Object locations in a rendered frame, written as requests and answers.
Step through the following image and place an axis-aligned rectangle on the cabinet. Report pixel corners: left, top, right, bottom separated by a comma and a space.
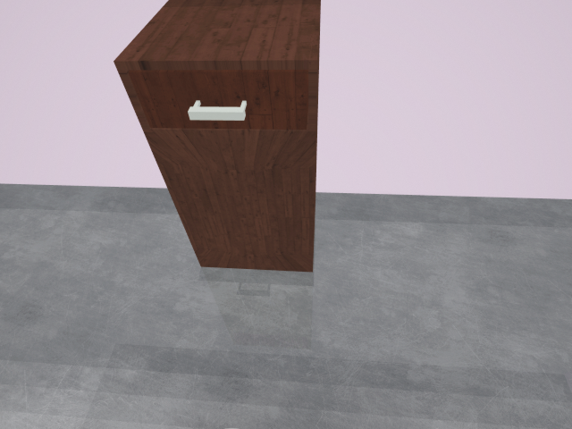
114, 0, 321, 272

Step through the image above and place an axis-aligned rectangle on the handle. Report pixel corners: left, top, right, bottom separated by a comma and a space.
188, 100, 247, 121

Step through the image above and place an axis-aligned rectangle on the drawer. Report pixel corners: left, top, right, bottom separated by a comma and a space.
128, 70, 308, 130

